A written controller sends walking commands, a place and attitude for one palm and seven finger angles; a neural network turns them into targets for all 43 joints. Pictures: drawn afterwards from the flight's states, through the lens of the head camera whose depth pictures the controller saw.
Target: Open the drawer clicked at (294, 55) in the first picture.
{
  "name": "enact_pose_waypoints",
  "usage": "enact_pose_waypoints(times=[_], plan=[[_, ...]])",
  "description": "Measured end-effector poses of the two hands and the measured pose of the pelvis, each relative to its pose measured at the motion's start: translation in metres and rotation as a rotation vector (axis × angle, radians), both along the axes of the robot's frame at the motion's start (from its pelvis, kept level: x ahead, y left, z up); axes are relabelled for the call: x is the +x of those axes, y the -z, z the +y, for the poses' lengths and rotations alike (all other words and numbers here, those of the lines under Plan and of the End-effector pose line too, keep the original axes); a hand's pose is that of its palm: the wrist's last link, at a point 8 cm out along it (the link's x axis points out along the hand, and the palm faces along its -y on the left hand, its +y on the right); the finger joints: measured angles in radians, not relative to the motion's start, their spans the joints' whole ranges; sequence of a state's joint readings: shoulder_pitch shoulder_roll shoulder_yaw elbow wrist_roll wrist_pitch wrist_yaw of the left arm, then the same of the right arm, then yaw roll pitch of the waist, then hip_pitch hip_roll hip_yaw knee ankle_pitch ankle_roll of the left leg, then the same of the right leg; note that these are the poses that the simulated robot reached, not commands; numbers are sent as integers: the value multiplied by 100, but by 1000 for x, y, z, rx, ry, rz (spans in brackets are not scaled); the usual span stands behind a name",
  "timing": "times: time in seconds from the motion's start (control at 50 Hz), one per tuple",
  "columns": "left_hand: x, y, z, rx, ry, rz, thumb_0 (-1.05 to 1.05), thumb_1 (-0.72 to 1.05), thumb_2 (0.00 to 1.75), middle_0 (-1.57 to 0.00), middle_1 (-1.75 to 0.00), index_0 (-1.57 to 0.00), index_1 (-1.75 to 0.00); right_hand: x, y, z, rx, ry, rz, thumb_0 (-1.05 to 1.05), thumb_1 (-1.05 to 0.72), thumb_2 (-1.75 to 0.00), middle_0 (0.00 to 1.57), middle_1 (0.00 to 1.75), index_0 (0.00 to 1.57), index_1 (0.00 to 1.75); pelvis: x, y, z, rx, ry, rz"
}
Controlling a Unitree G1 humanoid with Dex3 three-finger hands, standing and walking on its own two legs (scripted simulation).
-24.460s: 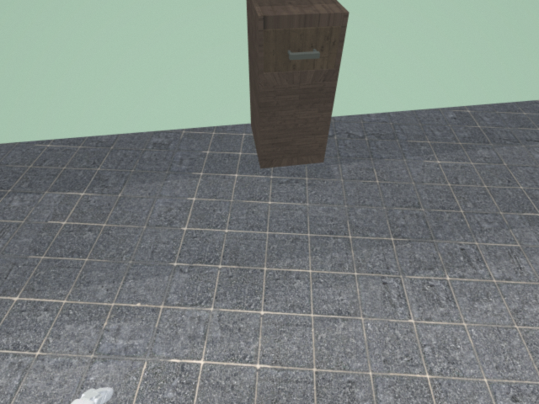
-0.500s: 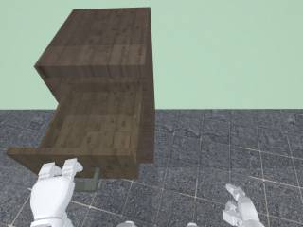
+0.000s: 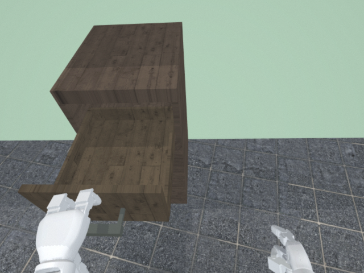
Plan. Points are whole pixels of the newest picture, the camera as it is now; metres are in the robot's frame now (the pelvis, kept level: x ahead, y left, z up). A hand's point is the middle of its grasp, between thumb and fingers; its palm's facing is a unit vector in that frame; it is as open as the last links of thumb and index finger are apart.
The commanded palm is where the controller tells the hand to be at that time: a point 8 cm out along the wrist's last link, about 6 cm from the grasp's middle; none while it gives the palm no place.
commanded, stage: lift the hand off the handle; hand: left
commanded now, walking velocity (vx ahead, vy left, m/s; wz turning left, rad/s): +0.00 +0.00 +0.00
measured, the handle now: (97, 221) +0.24 +0.24 -0.06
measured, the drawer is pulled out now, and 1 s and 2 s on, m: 0.30 0.30 0.30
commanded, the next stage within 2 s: draw the hand back to the body in 1.10 s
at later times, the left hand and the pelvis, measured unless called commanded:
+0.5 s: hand (74, 221) +0.21 +0.24 +0.04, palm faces +0.03 -0.09 -1.00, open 13.8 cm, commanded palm +0.18 +0.24 +0.10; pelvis +0.01 -0.01 +0.02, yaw +0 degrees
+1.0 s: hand (61, 217) +0.20 +0.25 +0.08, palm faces +0.04 -0.10 -0.99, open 13.8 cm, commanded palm +0.18 +0.24 +0.13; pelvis +0.02 +0.00 +0.02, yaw +0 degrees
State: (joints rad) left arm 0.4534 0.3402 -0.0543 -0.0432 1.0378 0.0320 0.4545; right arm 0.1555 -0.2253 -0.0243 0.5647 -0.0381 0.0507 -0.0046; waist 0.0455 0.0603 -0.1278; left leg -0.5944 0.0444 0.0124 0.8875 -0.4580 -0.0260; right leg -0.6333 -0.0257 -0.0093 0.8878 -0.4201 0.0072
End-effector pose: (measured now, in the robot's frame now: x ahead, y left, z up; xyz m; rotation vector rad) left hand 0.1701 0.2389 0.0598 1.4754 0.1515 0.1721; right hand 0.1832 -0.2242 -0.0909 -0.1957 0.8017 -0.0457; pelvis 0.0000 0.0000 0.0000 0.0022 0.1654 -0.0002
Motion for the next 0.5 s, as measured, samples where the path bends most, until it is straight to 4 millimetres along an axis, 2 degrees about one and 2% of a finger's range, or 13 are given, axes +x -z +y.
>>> enact_pose_waypoints(times=[0.22, 0.5], plan=[[7, -15, -7, 5, 32, -11, 0, -49, 30, -32, -121, -33, -121, 5, -7, 2, 14, -10, -20, 2, -91, -89, 20, 30, 20, 30, 1, -6, -2, 3, 0, -24], [15, -37, 1, 1, 0, -4, 0, -49, 30, -32, -121, -33, -121, 14, -17, -1, 16, -14, -29, 2, -91, -89, 20, 30, 20, 30, 7, -16, -7, 5, -3, -49]])
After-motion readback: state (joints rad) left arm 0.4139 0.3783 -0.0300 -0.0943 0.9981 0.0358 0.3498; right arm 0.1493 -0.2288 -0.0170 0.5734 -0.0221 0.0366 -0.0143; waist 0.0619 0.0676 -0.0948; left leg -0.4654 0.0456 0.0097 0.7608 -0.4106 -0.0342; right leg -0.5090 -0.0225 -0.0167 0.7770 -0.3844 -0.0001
